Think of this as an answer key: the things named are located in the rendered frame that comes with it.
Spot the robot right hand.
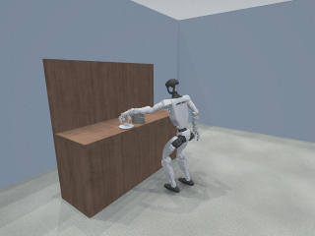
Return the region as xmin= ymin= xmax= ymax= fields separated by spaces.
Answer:
xmin=192 ymin=129 xmax=200 ymax=141

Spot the robot right upper arm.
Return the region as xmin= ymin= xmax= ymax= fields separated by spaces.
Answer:
xmin=183 ymin=94 xmax=199 ymax=117

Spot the left robot forearm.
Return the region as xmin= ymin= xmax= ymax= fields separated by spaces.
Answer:
xmin=127 ymin=106 xmax=151 ymax=115

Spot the right robot shin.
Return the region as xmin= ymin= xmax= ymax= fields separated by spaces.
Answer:
xmin=177 ymin=152 xmax=190 ymax=181

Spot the lid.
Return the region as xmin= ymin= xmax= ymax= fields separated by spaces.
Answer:
xmin=119 ymin=124 xmax=134 ymax=129

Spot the right robot forearm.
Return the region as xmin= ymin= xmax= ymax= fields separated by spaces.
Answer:
xmin=192 ymin=114 xmax=200 ymax=130

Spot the pot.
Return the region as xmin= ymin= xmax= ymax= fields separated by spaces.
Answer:
xmin=132 ymin=114 xmax=145 ymax=124

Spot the robot left hand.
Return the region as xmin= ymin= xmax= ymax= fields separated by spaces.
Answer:
xmin=118 ymin=111 xmax=131 ymax=124

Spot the robot left upper arm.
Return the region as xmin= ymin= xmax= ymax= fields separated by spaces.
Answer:
xmin=147 ymin=99 xmax=172 ymax=114

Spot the table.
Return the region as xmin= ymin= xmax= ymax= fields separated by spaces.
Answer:
xmin=42 ymin=59 xmax=178 ymax=218

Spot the robot left thigh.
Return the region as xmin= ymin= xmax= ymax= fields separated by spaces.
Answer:
xmin=161 ymin=136 xmax=184 ymax=165

